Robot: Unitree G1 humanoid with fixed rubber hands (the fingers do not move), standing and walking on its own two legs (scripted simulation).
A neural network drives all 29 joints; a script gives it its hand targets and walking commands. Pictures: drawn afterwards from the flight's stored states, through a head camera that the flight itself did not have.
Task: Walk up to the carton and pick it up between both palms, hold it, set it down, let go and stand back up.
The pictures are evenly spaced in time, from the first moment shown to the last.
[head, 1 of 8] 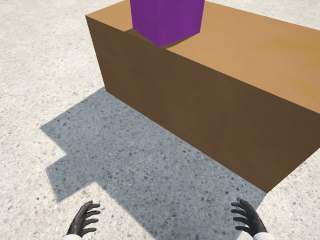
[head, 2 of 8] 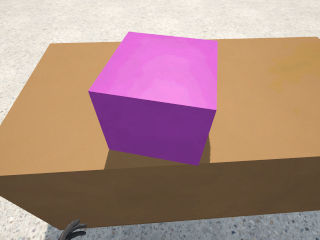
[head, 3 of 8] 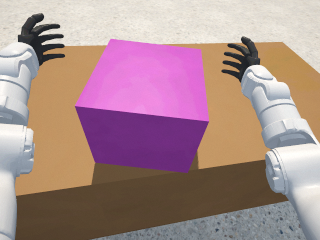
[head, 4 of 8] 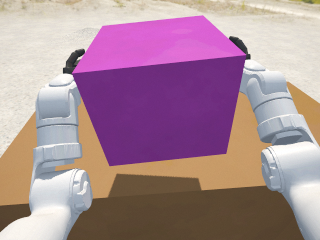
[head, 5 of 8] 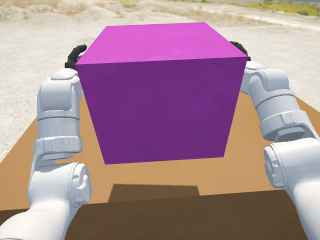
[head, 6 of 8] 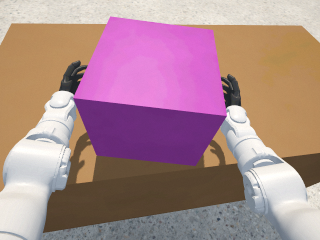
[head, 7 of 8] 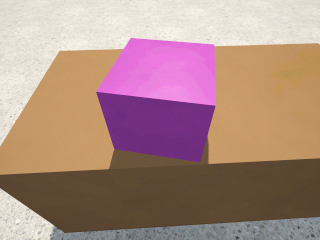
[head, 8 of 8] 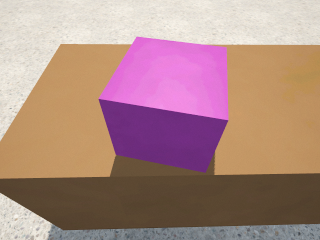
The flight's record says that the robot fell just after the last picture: no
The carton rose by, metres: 0.25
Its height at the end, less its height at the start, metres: +0.00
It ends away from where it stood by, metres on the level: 0.01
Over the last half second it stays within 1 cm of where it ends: yes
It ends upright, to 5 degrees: yes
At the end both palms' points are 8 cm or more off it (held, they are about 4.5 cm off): yes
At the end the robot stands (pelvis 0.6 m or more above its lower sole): yes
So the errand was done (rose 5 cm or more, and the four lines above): yes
